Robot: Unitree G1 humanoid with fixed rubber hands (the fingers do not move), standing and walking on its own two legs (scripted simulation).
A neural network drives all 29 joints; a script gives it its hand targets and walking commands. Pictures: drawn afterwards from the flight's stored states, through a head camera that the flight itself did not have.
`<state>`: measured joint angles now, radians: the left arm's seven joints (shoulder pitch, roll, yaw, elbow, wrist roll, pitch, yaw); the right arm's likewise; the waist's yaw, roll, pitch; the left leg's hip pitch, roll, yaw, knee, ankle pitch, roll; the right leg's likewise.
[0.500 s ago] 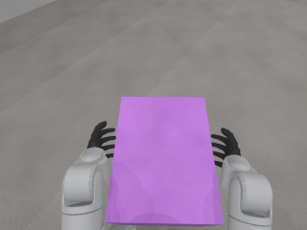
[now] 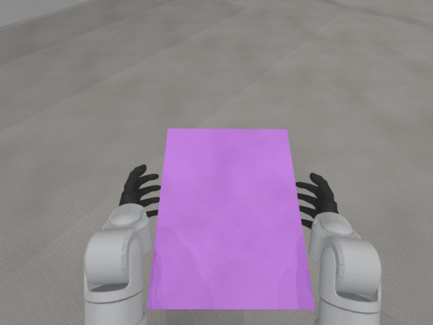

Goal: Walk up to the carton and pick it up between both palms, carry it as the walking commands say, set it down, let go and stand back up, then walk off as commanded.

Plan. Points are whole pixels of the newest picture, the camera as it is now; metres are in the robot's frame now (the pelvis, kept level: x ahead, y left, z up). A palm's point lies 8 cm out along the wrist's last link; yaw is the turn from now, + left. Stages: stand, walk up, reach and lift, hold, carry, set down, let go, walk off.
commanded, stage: carry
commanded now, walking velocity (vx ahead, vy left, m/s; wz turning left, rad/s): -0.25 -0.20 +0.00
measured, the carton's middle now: (226, 221) +0.32 +0.02 +0.02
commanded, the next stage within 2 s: none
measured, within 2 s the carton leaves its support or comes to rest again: neither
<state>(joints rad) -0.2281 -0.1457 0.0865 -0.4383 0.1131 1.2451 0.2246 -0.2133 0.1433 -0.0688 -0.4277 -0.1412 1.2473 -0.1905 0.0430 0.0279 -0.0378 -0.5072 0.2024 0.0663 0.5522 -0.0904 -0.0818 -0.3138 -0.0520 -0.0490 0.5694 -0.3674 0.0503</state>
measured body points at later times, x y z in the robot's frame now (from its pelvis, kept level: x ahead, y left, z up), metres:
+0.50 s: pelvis -0.19 -0.11 +0.01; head -0.18 -0.09 +0.46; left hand +0.07 +0.07 +0.10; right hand +0.10 -0.24 +0.11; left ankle -0.14 +0.00 -0.72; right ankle -0.17 -0.27 -0.64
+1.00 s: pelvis -0.38 -0.25 +0.00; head -0.37 -0.23 +0.45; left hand -0.11 -0.09 +0.08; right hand -0.10 -0.39 +0.10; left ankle -0.40 -0.18 -0.73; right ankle -0.27 -0.34 -0.72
